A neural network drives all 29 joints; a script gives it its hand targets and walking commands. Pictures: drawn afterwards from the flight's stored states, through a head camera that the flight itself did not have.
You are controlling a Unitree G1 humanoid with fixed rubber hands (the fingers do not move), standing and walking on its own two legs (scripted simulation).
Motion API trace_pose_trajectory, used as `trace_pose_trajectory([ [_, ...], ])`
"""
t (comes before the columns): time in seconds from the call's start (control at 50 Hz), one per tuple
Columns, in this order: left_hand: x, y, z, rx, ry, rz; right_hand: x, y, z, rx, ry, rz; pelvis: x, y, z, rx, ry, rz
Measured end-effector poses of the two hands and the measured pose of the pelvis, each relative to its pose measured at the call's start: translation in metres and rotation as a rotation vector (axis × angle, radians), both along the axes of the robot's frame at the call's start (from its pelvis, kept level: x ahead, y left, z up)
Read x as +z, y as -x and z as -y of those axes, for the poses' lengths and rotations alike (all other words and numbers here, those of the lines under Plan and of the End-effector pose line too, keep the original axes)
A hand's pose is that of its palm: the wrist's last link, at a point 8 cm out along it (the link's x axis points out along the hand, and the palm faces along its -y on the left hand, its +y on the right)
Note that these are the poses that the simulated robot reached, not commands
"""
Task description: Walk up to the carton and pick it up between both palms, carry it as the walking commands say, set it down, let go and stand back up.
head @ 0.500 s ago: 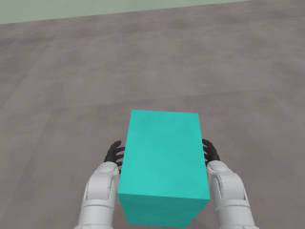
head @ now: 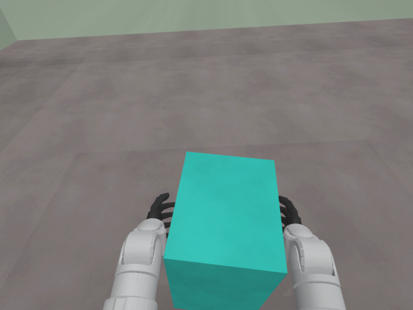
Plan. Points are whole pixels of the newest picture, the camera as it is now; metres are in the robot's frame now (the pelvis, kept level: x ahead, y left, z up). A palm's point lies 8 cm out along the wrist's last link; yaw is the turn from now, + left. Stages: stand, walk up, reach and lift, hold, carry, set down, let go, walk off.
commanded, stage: carry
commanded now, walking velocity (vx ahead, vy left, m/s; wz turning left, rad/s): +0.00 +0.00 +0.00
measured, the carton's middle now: (220, 239) +0.30 -0.01 -0.02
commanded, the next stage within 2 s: none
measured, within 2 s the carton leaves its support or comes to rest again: neither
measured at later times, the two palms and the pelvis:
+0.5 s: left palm (131, 245) +0.25 +0.15 +0.06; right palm (282, 239) +0.25 -0.12 +0.07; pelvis -0.04 +0.02 +0.01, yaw +0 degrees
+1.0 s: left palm (86, 248) +0.25 +0.23 +0.06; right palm (235, 246) +0.24 -0.04 +0.07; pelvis -0.05 +0.11 +0.00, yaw -2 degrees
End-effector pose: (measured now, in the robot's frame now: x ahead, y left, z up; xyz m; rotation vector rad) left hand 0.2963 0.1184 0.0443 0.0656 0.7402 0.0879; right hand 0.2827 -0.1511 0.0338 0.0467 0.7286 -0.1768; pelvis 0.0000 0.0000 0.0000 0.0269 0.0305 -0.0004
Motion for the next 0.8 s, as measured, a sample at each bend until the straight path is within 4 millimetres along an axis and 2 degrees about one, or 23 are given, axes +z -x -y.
trace_pose_trajectory([
  [0.12,0.002,-0.002,0.008,0.014,0.034,0.035,0.011,-0.006,0.008,0.005,0.022,0.035,0.005,0.008,0.010,-0.002,-0.003,-0.027],
  [0.2,0.007,0.008,0.004,0.031,0.057,0.067,0.023,-0.003,0.004,0.012,0.031,0.067,0.009,0.017,0.013,-0.009,0.002,-0.028],
  [0.32,0.008,0.029,-0.007,0.043,0.068,0.051,0.030,0.014,-0.006,0.046,0.066,0.050,0.013,0.028,0.007,-0.010,0.006,-0.009],
  [0.4,0.013,0.040,-0.017,0.043,0.059,0.046,0.032,0.025,-0.017,0.050,0.061,0.044,0.014,0.035,-0.002,-0.006,0.018,0.010],
  [0.56,0.019,0.048,-0.042,0.036,0.060,0.063,0.035,0.037,-0.042,0.037,0.052,0.062,0.010,0.046,-0.030,-0.010,0.037,0.032],
  [0.8,0.000,0.051,-0.083,0.027,0.069,0.014,0.019,0.043,-0.083,0.019,0.052,0.013,0.005,0.052,-0.075,-0.033,0.040,0.007],
])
